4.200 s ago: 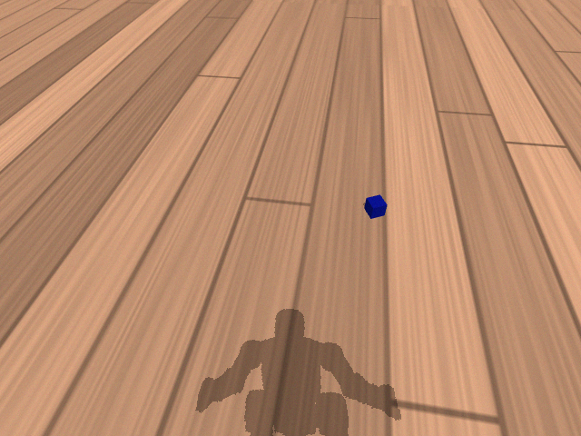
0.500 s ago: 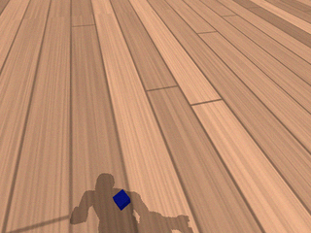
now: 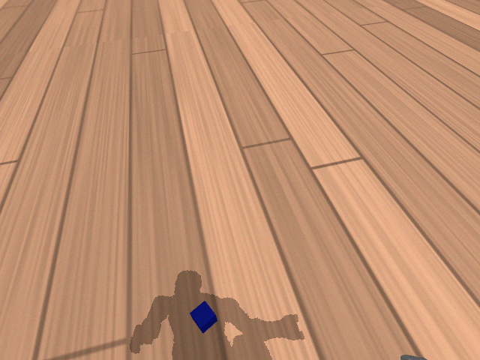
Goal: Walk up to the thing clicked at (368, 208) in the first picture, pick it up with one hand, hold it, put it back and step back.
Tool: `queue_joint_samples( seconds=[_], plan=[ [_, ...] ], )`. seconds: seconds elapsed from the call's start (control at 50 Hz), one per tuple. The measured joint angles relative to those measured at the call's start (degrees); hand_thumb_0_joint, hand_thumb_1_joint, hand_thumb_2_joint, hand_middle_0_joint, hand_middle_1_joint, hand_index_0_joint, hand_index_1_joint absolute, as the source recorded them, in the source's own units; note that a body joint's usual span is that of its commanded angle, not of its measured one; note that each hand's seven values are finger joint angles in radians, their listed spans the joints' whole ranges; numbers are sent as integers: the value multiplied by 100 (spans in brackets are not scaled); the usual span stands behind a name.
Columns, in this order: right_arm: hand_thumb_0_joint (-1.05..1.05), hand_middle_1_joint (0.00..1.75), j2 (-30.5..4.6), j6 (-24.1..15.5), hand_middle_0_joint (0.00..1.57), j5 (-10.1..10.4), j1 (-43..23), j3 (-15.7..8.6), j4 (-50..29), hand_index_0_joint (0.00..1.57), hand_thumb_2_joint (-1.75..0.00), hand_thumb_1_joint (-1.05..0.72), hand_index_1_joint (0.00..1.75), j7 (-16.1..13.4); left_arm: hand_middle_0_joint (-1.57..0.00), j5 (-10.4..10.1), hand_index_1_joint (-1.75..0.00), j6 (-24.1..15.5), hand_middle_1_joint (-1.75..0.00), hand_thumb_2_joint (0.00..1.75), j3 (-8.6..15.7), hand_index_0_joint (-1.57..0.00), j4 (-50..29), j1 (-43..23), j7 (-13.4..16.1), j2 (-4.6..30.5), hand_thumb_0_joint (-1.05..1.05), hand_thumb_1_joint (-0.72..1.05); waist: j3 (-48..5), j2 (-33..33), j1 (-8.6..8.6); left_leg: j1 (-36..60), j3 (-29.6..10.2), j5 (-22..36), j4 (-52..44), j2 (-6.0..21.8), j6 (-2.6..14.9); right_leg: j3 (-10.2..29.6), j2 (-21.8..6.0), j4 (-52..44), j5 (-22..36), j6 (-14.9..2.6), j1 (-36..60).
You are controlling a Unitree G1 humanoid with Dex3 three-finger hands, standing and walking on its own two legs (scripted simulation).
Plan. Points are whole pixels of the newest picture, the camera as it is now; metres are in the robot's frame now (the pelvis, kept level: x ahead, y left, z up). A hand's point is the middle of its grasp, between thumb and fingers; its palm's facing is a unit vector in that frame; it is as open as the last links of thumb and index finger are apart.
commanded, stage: walk up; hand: left
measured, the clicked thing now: (203, 316) +0.42 +0.22 -0.74
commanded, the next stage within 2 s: stand in 0.80 s
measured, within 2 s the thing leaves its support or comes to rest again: neither
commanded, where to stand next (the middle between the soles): +0.04 -0.01 m, yaw +0 degrees
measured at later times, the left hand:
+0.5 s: hand out of the picture +0.10 +0.24 -0.16, palm faces -0.02 -0.95 -0.30, open 7.4 cm
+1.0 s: hand out of the picture +0.09 +0.25 -0.15, palm faces +0.00 -0.95 -0.33, open 7.4 cm
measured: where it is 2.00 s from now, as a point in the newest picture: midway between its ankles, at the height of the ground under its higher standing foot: outside the picture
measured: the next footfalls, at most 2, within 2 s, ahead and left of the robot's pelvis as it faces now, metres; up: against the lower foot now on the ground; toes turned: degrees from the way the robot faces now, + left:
none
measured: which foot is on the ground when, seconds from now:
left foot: down 0.00-1.00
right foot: down 0.00-1.00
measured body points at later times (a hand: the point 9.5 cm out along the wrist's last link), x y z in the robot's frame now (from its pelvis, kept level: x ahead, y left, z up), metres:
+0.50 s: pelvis +0.01 +0.00 +0.00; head +0.02 +0.01 +0.45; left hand +0.10 +0.29 -0.13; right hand +0.07 -0.31 -0.13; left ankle +0.04 +0.13 -0.74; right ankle +0.01 -0.13 -0.74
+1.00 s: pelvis +0.02 +0.00 +0.00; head +0.03 +0.00 +0.45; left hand +0.09 +0.30 -0.13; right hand +0.11 -0.30 -0.13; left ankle +0.04 +0.13 -0.74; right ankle +0.01 -0.13 -0.74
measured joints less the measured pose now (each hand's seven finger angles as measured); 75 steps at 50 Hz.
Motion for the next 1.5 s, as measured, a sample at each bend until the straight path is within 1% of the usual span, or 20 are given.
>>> queue_joint_samples(
  seconds=[0.08,0.32,0.44,0.54,0.8,1.0,1.5],
  plan=[
    [1,30,-2,21,20,-24,51,-13,145,20,-90,-90,30,0,-20,7,-30,0,-30,90,24,-20,21,-91,5,-17,0,90,-22,-45,-35,75,5,68,-155,9,-19,1,11,-132,58,-11,61],
    [1,30,-32,46,20,-57,342,-38,399,20,-90,-90,30,-29,-20,41,-30,41,-30,90,66,-20,18,-221,-9,-97,0,90,-8,-182,-213,147,16,127,-331,16,-25,7,23,-347,143,-11,146],
    [1,30,-5,24,20,-66,411,-33,422,20,-90,-90,30,-43,-20,34,-30,72,-30,90,90,-20,13,-250,-18,-89,0,90,-5,-209,-251,144,19,130,-363,-4,-15,8,2,-354,133,-2,133],
    [1,30,21,17,20,-63,401,-25,401,20,-90,-90,30,-44,-20,30,-30,79,-30,90,101,-20,14,-244,-19,-74,0,90,-8,-189,-249,144,13,122,-373,-19,-8,1,-12,-359,118,6,135],
    [1,30,53,14,20,-64,257,-29,313,20,-90,-90,30,-45,-20,32,-30,83,-30,90,106,-20,28,-174,3,-65,0,90,-75,-153,-171,219,4,80,-394,-40,-1,-11,-33,-389,75,22,222],
    [1,30,20,48,20,-81,244,-34,284,20,-90,-90,30,-25,-20,57,-30,13,-30,90,46,-20,50,-67,31,-65,0,90,-123,-136,-131,294,15,60,-445,-58,4,-3,-51,-422,46,32,287],
    [1,30,14,95,20,-69,321,-18,296,20,-90,-90,30,-28,-20,56,-30,-6,-30,90,13,-20,-11,-50,65,-29,0,90,-95,-145,-170,386,20,-4,-476,-42,-17,-1,-36,-458,-13,18,378]
  ],
)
